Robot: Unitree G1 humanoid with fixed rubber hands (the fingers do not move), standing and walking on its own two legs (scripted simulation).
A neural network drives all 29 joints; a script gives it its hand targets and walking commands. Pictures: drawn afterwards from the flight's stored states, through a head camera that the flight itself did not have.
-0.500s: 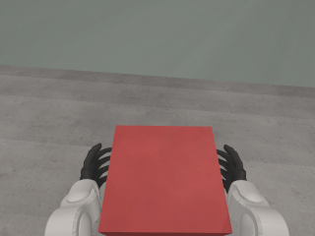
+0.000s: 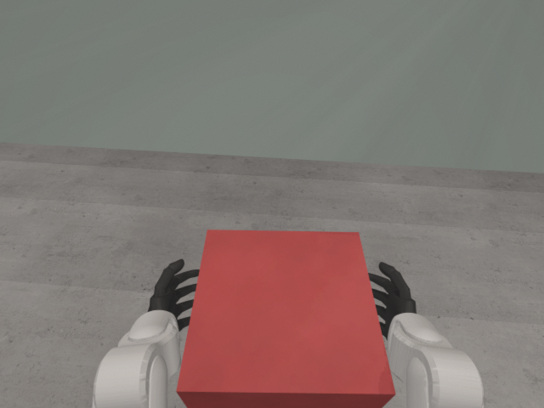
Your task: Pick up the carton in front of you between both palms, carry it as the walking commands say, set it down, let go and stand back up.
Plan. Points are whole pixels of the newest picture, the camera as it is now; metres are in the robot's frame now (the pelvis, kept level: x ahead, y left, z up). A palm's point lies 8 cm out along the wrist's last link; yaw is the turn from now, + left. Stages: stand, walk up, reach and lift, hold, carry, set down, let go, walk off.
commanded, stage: carry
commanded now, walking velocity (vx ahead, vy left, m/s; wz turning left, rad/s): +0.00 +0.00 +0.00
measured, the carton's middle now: (280, 339) +0.24 +0.00 +0.01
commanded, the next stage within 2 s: hold in 1.38 s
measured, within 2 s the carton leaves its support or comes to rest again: neither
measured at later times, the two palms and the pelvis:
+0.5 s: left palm (182, 321) +0.25 +0.14 +0.03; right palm (392, 323) +0.25 -0.16 +0.03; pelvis -0.02 -0.01 +0.00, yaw +0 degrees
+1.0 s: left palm (179, 323) +0.25 +0.14 +0.04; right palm (391, 324) +0.25 -0.16 +0.04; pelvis -0.04 -0.01 +0.00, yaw +0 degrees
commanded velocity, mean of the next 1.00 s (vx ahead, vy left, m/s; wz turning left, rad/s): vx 0.00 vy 0.00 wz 0.00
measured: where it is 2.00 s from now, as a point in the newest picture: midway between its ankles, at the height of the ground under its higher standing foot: outside the picture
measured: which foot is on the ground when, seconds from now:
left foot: down 0.00-1.00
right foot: down 0.00-1.00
